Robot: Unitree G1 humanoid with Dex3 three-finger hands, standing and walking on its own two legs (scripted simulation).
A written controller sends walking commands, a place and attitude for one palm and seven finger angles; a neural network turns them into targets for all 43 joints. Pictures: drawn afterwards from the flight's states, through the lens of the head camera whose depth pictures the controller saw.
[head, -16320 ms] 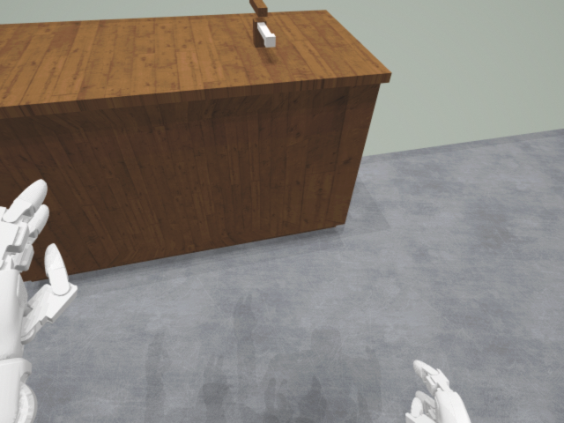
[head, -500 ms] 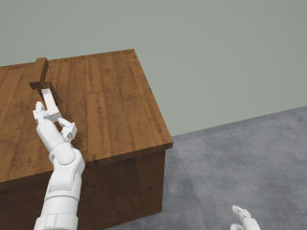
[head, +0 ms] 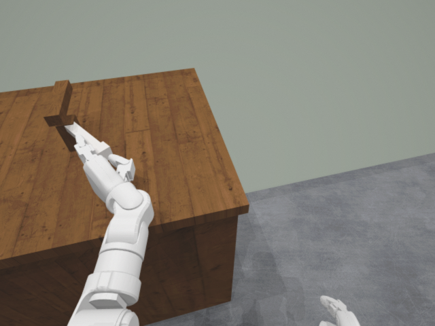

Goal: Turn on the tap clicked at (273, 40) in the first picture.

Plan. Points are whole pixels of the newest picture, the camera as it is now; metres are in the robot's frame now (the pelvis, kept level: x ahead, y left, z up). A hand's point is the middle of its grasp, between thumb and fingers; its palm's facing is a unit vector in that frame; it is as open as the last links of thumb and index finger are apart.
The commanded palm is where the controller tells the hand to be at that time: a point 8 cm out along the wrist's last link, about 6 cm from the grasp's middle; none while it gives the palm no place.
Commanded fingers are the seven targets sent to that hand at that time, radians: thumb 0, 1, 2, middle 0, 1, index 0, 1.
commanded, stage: push the lever round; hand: left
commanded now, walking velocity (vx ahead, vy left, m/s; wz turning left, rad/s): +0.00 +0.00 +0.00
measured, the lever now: (102, 152) +0.40 +0.26 +0.12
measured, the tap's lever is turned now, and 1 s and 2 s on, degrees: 35 57 62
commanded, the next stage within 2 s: lift the hand up off the lever in 1.02 s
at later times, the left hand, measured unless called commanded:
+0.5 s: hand (142, 152) +0.41 +0.18 +0.11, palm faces +0.80 -0.59 -0.11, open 8.2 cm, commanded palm +0.36 +0.20 +0.10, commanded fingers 0.00 0.90 0.90 -0.15 -0.15 -0.15 -0.15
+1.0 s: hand (150, 143) +0.44 +0.17 +0.11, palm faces +0.81 -0.58 -0.12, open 8.2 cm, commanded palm +0.39 +0.20 +0.10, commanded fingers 0.00 0.90 0.90 -0.15 -0.15 -0.15 -0.15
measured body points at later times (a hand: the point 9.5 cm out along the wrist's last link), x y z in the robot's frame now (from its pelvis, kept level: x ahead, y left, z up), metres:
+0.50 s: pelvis +0.01 -0.01 +0.00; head +0.01 -0.03 +0.45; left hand +0.37 +0.21 +0.12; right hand +0.15 -0.25 -0.13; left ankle +0.02 +0.11 -0.73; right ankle +0.00 -0.08 -0.73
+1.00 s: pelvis +0.00 -0.02 -0.01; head +0.02 -0.03 +0.44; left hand +0.39 +0.20 +0.12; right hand +0.10 -0.26 -0.14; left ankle +0.02 +0.11 -0.73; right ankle +0.00 -0.08 -0.73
